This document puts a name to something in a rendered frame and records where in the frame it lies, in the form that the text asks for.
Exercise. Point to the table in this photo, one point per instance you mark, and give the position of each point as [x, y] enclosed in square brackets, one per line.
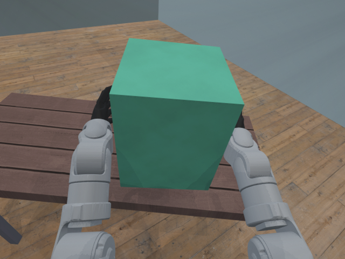
[38, 135]

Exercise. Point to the robot right upper arm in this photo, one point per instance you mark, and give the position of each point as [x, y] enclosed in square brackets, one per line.
[283, 245]

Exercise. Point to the robot left upper arm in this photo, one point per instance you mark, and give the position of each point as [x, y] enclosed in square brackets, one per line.
[85, 245]

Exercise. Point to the left robot hand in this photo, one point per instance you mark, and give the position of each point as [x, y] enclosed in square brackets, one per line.
[101, 109]

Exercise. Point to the right robot forearm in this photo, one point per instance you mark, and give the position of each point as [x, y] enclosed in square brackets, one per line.
[264, 208]

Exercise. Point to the carton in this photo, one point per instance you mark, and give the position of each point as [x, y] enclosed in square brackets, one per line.
[174, 108]

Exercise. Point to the right robot hand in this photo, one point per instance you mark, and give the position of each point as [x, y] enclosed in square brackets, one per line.
[240, 122]

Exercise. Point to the left robot forearm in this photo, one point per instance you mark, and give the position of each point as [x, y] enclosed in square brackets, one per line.
[90, 175]

